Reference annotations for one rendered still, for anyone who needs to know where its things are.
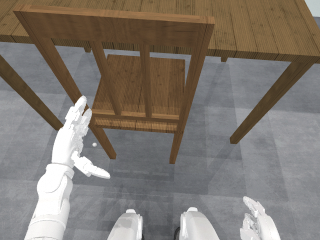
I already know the robot left hand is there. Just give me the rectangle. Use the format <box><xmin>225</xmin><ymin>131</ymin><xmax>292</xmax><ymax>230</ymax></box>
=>
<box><xmin>51</xmin><ymin>95</ymin><xmax>111</xmax><ymax>179</ymax></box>

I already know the robot right hand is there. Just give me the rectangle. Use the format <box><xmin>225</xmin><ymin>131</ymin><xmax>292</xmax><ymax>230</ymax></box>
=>
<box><xmin>240</xmin><ymin>196</ymin><xmax>281</xmax><ymax>240</ymax></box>

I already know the table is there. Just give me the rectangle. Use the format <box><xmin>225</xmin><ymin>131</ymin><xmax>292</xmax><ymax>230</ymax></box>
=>
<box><xmin>0</xmin><ymin>0</ymin><xmax>320</xmax><ymax>144</ymax></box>

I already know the right robot shin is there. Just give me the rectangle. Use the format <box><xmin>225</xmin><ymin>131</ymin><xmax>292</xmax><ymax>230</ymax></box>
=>
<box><xmin>179</xmin><ymin>207</ymin><xmax>198</xmax><ymax>240</ymax></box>

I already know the chair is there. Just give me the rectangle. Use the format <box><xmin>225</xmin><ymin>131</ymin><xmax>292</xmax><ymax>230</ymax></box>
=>
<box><xmin>12</xmin><ymin>4</ymin><xmax>215</xmax><ymax>164</ymax></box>

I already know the robot left forearm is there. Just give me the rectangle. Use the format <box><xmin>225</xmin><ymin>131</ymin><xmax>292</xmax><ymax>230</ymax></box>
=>
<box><xmin>24</xmin><ymin>163</ymin><xmax>75</xmax><ymax>240</ymax></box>

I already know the robot right thigh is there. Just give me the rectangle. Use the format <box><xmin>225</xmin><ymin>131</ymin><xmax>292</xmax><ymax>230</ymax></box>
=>
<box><xmin>180</xmin><ymin>211</ymin><xmax>220</xmax><ymax>240</ymax></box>

